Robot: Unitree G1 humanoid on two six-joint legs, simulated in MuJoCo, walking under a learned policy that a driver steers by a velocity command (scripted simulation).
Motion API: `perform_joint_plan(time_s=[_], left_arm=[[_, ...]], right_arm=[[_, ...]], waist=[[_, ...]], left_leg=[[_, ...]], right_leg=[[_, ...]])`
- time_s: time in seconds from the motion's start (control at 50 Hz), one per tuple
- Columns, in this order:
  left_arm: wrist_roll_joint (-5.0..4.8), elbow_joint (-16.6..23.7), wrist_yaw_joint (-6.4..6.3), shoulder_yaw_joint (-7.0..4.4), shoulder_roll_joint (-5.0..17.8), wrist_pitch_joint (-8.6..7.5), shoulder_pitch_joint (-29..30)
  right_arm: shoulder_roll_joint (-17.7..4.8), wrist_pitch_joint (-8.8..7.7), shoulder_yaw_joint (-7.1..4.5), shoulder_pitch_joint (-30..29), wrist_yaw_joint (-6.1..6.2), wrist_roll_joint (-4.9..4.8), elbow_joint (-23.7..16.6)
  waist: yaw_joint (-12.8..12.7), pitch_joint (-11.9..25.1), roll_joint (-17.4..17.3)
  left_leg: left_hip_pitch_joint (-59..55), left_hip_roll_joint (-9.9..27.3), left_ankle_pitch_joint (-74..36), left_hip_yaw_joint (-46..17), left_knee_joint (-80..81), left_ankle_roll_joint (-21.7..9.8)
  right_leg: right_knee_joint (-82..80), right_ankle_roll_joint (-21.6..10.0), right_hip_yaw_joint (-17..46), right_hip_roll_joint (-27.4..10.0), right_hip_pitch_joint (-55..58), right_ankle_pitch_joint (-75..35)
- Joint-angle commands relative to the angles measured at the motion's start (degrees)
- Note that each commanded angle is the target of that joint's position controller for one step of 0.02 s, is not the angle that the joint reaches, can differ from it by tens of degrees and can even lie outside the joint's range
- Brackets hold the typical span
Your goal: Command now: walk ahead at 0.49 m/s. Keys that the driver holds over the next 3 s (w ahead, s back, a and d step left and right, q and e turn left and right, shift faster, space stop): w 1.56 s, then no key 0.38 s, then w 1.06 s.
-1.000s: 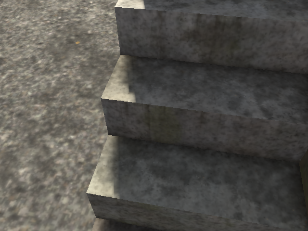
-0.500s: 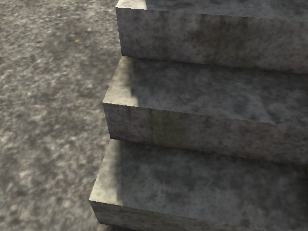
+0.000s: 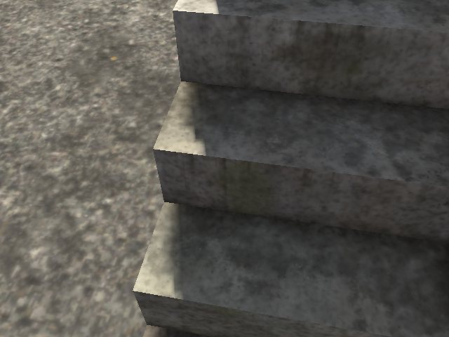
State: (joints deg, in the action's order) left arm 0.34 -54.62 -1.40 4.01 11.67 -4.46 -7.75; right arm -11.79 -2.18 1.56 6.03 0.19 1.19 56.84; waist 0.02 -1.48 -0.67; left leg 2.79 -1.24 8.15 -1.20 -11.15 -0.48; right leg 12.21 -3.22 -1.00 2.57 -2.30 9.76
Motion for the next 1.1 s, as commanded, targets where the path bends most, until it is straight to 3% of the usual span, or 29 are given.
perform_joint_plan(time_s=[0.02, 0.16, 0.24, 0.76, 0.78, 1.1], left_arm=[[0.03, 2.43, -0.04, -0.93, 5.64, -0.6, 0.9], [-0.26, 1.27, -0.35, -1.5, 5.48, -1.05, -0.37], [-0.19, 1.08, -0.3, -1.7, 5.6, -1.07, -0.32], [0.05, 1.48, 0.01, -1.88, 5.45, -1.24, 0.42], [0.56, 1.45, -0.23, -1.81, 5.37, -1.37, -0.22], [0.33, 1.91, -0.34, -1.69, 5.47, -1.58, -0.18]], right_arm=[[-5.23, -0.67, -0.75, -1.64, -0.02, 0.01, -2.48], [-5.45, -0.93, -0.47, -1.96, -0.03, 0.35, -2.82], [-5.73, -0.99, -0.45, -2.15, -0.1, 0.28, -3.09], [-6.21, -1.26, -0.34, -2.88, -0.21, 0.08, -4.29], [-6.25, -1.2, -0.34, -1.42, -0.5, 0.09, -4.06], [-6.27, -1.01, -0.41, -0.88, -0.6, 0.05, -5.4]], waist=[[-0.11, 3.79, 0.78], [0.11, 3.45, -0.75], [0.19, 2.82, 0.15], [0.28, 3.75, 0.58], [0.2, 3.99, 0.49], [0.25, 3.89, 0.63]], left_leg=[[-0.12, 8.56, -13.81, -5.69, 0.02, -2.19], [0.71, 8.59, -11.73, -5.73, 0.11, -1.86], [0.96, 8.64, -11.0, -5.65, 0.35, -1.89], [1.66, 8.67, -9.92, -5.23, 0.14, -1.34], [1.88, 8.66, -9.98, -5.47, -0.39, -1.16], [2.66, 8.43, -9.0, -5.43, -1.17, -0.73]], right_leg=[[-0.34, -1.11, 7.37, -10.67, 1.83, -15.71], [-1.68, -0.59, 7.15, -9.92, 1.71, -11.01], [-2.12, -0.41, 7.27, -9.73, 1.38, -10.69], [-2.14, 0.02, 7.86, -9.81, 1.65, -13.2], [-1.74, 0.12, 7.46, -9.63, 1.76, -13.48], [-1.27, -0.04, 7.72, -9.49, 1.46, -14.65]])
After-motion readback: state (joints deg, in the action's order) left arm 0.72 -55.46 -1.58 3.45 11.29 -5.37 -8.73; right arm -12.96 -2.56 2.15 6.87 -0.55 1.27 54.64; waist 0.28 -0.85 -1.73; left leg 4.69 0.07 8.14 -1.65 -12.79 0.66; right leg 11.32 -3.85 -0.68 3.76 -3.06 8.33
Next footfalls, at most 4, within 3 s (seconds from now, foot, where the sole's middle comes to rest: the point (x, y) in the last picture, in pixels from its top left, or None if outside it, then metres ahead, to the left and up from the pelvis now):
none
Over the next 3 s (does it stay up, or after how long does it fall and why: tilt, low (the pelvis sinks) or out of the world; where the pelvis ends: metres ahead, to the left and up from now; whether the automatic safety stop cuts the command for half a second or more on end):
stays up -0.01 -0.01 0.00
